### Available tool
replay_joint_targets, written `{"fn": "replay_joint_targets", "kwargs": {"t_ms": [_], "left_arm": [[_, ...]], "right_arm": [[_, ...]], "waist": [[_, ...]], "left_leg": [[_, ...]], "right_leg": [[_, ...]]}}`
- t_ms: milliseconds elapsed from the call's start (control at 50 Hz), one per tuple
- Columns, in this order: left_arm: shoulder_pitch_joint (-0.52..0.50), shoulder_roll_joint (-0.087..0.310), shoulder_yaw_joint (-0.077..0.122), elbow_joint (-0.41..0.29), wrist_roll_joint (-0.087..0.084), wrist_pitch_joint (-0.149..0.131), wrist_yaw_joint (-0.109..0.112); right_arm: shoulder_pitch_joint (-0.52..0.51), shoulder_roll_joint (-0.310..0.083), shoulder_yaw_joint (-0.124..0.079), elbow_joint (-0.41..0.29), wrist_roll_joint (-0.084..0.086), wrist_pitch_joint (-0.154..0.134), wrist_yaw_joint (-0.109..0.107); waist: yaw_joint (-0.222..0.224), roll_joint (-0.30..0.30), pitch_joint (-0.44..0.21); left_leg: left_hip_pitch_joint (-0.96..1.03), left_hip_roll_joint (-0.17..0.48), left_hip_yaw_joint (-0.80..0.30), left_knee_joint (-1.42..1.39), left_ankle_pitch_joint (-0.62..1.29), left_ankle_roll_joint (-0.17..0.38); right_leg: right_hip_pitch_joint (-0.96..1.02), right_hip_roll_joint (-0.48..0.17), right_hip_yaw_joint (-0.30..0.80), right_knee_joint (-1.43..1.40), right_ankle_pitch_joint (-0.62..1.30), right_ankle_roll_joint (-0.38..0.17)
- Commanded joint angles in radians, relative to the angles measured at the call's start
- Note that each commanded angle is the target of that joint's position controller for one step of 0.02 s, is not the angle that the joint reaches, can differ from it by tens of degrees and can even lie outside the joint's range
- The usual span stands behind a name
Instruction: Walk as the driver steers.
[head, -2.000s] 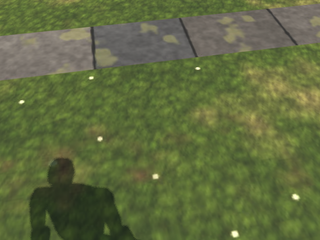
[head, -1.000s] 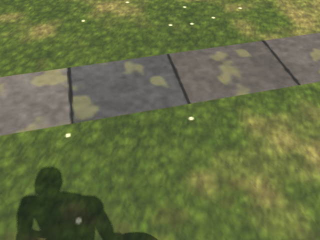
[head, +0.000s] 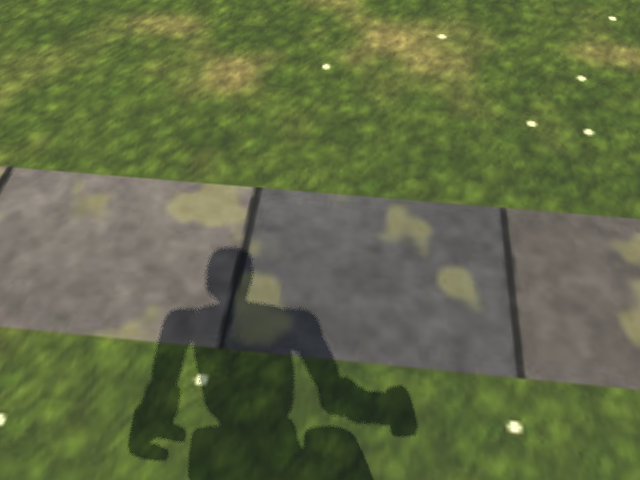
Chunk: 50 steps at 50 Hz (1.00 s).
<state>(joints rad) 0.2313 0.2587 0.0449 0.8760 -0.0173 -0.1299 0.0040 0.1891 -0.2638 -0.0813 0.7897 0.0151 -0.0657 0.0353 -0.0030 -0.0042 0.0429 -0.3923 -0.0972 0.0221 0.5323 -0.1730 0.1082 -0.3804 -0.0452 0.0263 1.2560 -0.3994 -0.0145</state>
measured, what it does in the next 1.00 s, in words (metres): walks ahead, turning left: right foot, then left foot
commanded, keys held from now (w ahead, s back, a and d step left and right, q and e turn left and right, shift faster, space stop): w+q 0.54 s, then w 0.14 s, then w+e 0.32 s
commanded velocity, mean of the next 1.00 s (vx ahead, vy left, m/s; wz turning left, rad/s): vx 0.50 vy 0.00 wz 0.35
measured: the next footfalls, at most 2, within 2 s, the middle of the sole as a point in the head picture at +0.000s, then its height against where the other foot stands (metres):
right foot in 0.36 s outside the picture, level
left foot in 0.88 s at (220, 437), level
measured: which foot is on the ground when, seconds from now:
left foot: down 0.00-0.36, up 0.38-0.86, down 0.88-1.00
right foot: up 0.00-0.34, down 0.36-0.88, up 0.90-1.00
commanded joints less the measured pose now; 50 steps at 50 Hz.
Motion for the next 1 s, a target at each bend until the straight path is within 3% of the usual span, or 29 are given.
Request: {"fn": "replay_joint_targets", "kwargs": {"t_ms": [20, 60, 120, 180, 240, 300, 340, 360, 380, 400, 420, 440, 460, 480, 540, 600, 680, 740, 780, 820, 840, 860, 880, 900, 920, 940, 960, 980, 1000], "left_arm": [[-0.012, 0.125, 0.038, -0.101, 0.019, -0.012, 0.004], [-0.014, 0.099, 0.037, -0.117, 0.030, 0.010, 0.008], [-0.131, 0.077, 0.029, -0.164, 0.036, 0.019, 0.014], [-0.239, 0.055, 0.019, -0.198, 0.026, 0.013, 0.005], [-0.306, 0.076, 0.022, -0.232, 0.012, 0.004, -0.007], [-0.300, 0.116, 0.036, -0.246, 0.009, -0.013, -0.021], [-0.189, 0.139, 0.051, -0.222, 0.011, -0.023, -0.019], [-0.074, 0.173, 0.066, -0.203, 0.025, -0.028, -0.013], [0.095, 0.235, 0.080, -0.190, 0.033, -0.024, -0.004], [0.147, 0.284, 0.093, -0.152, 0.038, -0.011, -0.013], [0.103, 0.172, 0.070, -0.182, 0.019, -0.006, -0.015], [0.063, 0.117, 0.055, -0.192, 0.015, 0.003, -0.010], [0.016, 0.109, 0.047, -0.196, 0.024, 0.010, -0.010], [-0.011, 0.095, 0.042, -0.187, 0.027, 0.014, -0.011], [-0.017, 0.093, 0.042, -0.166, 0.025, 0.004, -0.013], [0.021, 0.129, 0.054, -0.129, 0.024, -0.003, -0.017], [0.037, 0.154, 0.056, -0.099, 0.011, 0.011, -0.016], [0.103, 0.176, 0.056, -0.068, -0.010, 0.028, -0.017], [0.133, 0.196, 0.059, -0.051, -0.015, 0.040, -0.018], [0.130, 0.215, 0.062, -0.040, -0.021, 0.051, -0.014], [0.112, 0.221, 0.061, -0.038, -0.024, 0.056, -0.011], [0.115, 0.197, 0.051, -0.035, -0.022, 0.056, -0.009], [0.104, 0.132, 0.025, -0.062, 0.002, 0.051, -0.009], [0.208, 0.013, -0.009, -0.088, 0.006, 0.034, -0.010], [0.184, 0.113, 0.015, -0.070, -0.022, 0.024, -0.011], [0.118, 0.154, 0.031, -0.093, -0.037, 0.025, -0.012], [0.074, 0.148, 0.031, -0.099, -0.026, 0.030, -0.008], [0.056, 0.142, 0.036, -0.101, -0.013, 0.039, -0.005], [0.075, 0.130, 0.040, -0.094, -0.012, 0.055, -0.006]], "right_arm": [[0.021, -0.084, -0.015, -0.075, -0.005, -0.013, -0.010], [0.035, -0.112, -0.022, -0.078, -0.002, -0.016, -0.020], [0.091, -0.150, -0.033, -0.073, 0.002, -0.013, -0.040], [0.136, -0.148, -0.032, -0.069, 0.009, -0.002, -0.048], [0.174, -0.150, -0.032, -0.060, 0.013, 0.005, -0.049], [0.178, -0.148, -0.033, -0.063, 0.013, 0.013, -0.057], [0.144, -0.137, -0.030, -0.079, 0.010, 0.018, -0.059], [0.126, -0.099, -0.016, -0.095, 0.004, 0.015, -0.054], [0.137, -0.043, 0.005, -0.119, -0.017, 0.011, -0.052], [0.292, -0.019, 0.015, -0.142, 0.023, 0.001, -0.050], [0.273, -0.132, -0.004, -0.105, 0.034, 0.005, -0.053], [0.161, -0.175, -0.016, -0.120, 0.022, 0.012, -0.052], [0.114, -0.158, -0.016, -0.129, 0.010, 0.017, -0.052], [0.085, -0.141, -0.019, -0.142, 0.002, 0.018, -0.048], [0.099, -0.083, -0.013, -0.154, 0.017, 0.033, -0.036], [0.049, -0.056, -0.003, -0.176, 0.005, 0.034, -0.038], [-0.055, -0.038, 0.013, -0.191, 0.000, 0.016, -0.020], [-0.171, -0.024, 0.024, -0.222, 0.000, -0.001, -0.005], [-0.210, -0.042, 0.020, -0.241, 0.008, -0.010, 0.003], [-0.181, -0.077, 0.007, -0.240, 0.010, -0.020, 0.006], [-0.105, -0.101, -0.006, -0.219, 0.005, -0.024, 0.003], [0.033, -0.149, -0.032, -0.175, -0.004, -0.024, -0.006], [0.218, -0.226, -0.057, -0.146, -0.024, -0.021, -0.022], [0.255, -0.304, -0.065, -0.143, -0.040, -0.014, -0.030], [0.268, -0.221, -0.046, -0.139, -0.034, -0.015, -0.026], [0.215, -0.169, -0.028, -0.132, -0.021, -0.019, -0.024], [0.150, -0.129, -0.014, -0.129, -0.015, -0.022, -0.021], [0.090, -0.097, -0.006, -0.126, -0.017, -0.026, -0.017], [0.052, -0.073, -0.001, -0.122, -0.022, -0.034, -0.014]], "waist": [[0.023, -0.004, -0.111], [0.035, 0.013, -0.091], [0.001, 0.040, -0.058], [-0.046, 0.081, -0.053], [-0.073, 0.102, -0.051], [-0.055, 0.119, -0.057], [0.010, 0.143, -0.089], [0.066, 0.119, -0.178], [0.120, -0.020, -0.325], [0.036, -0.394, -0.401], [0.060, -0.232, -0.301], [0.085, -0.122, -0.180], [0.063, -0.045, -0.115], [0.044, -0.043, -0.065], [0.014, -0.099, -0.045], [0.017, -0.063, -0.038], [0.041, -0.057, -0.023], [0.081, -0.058, 0.008], [0.082, -0.077, 0.021], [0.044, -0.102, 0.006], [-0.012, -0.104, -0.034], [-0.077, -0.085, -0.126], [-0.154, 0.005, -0.283], [-0.092, 0.268, -0.406], [-0.128, 0.203, -0.413], [-0.113, 0.177, -0.265], [-0.084, 0.133, -0.190], [-0.051, 0.125, -0.132], [-0.017, 0.137, -0.101]], "left_leg": [[0.268, 0.269, -0.391, -0.289, 0.236, 0.203], [0.183, 0.247, -0.338, -0.311, 0.311, 0.208], [0.132, 0.203, -0.279, -0.313, 0.319, 0.177], [0.127, 0.165, -0.265, -0.287, 0.213, 0.129], [0.174, 0.193, -0.333, -0.247, 0.140, 0.114], [0.264, 0.230, -0.431, -0.161, 0.112, 0.098], [0.266, 0.206, -0.450, -0.070, 0.177, 0.071], [0.208, 0.155, -0.406, 0.084, 0.202, 0.039], [0.053, 0.073, -0.295, 0.383, -0.015, -0.005], [-0.303, -0.017, -0.214, 0.656, -0.443, -0.053], [-0.409, 0.071, -0.240, 0.779, -0.385, -0.066], [-0.425, 0.103, -0.208, 0.797, -0.283, -0.073], [-0.381, 0.137, -0.181, 0.774, -0.211, -0.080], [-0.360, 0.163, -0.177, 0.727, -0.169, -0.083], [-0.300, 0.201, -0.137, 0.665, -0.121, -0.087], [-0.338, 0.202, -0.147, 0.545, -0.050, -0.099], [-0.302, 0.197, -0.093, 0.290, 0.126, -0.097], [-0.233, 0.177, -0.026, 0.140, 0.153, -0.097], [-0.207, 0.158, -0.021, 0.074, 0.099, -0.089], [-0.129, 0.135, -0.019, 0.006, 0.046, -0.067], [0.000, 0.109, 0.000, -0.048, 0.065, -0.049], [0.220, 0.097, 0.005, -0.063, 0.092, -0.023], [0.527, 0.279, -0.175, -0.023, 0.132, 0.042], [0.791, 0.531, -0.604, -0.114, 0.018, 0.175], [0.742, 0.529, -0.695, -0.182, -0.093, 0.189], [0.639, 0.494, -0.535, -0.196, -0.076, 0.151], [0.516, 0.446, -0.416, -0.224, -0.032, 0.122], [0.407, 0.408, -0.332, -0.263, 0.005, 0.104], [0.326, 0.381, -0.261, -0.304, 0.048, 0.090]], "right_leg": [[-0.254, -0.080, 0.062, -0.070, 0.081, 0.010], [-0.229, -0.077, 0.038, -0.162, 0.115, 0.042], [-0.240, -0.045, 0.015, -0.377, 0.282, 0.074], [-0.182, 0.008, 0.011, -0.608, 0.451, 0.069], [-0.149, 0.036, 0.025, -0.708, 0.476, 0.060], [-0.114, 0.046, 0.052, -0.776, 0.381, 0.030], [0.035, 0.055, 0.030, -0.833, 0.344, -0.008], [0.236, -0.009, 0.072, -0.823, 0.350, -0.052], [0.511, -0.195, 0.260, -0.812, 0.319, -0.113], [0.761, -0.391, 0.740, -0.914, 0.094, -0.269], [0.691, -0.380, 0.738, -0.947, -0.092, -0.240], [0.563, -0.334, 0.559, -0.956, -0.052, -0.192], [0.433, -0.289, 0.436, -0.978, 0.076, -0.171], [0.347, -0.251, 0.352, -1.002, 0.167, -0.165], [0.251, -0.202, 0.177, -1.069, 0.296, -0.166], [0.263, -0.213, 0.110, -1.097, 0.415, -0.199], [0.290, -0.184, -0.001, -1.106, 0.476, -0.181], [0.288, -0.179, 0.000, -1.093, 0.454, -0.178], [0.326, -0.208, 0.033, -1.066, 0.461, -0.174], [0.356, -0.230, 0.061, -1.010, 0.508, -0.156], [0.342, -0.213, 0.043, -0.929, 0.617, -0.136], [0.287, -0.161, 0.002, -0.763, 0.702, -0.106], [0.088, -0.100, -0.045, -0.463, 0.473, -0.057], [-0.271, 0.053, -0.037, -0.125, -0.154, 0.001], [-0.362, 0.027, 0.093, 0.019, -0.190, 0.000], [-0.428, -0.014, 0.084, 0.049, -0.113, -0.006], [-0.407, -0.052, 0.065, 0.016, -0.029, -0.006], [-0.371, -0.077, 0.062, -0.027, 0.035, -0.002], [-0.312, -0.096, 0.073, -0.053, 0.082, 0.001]]}}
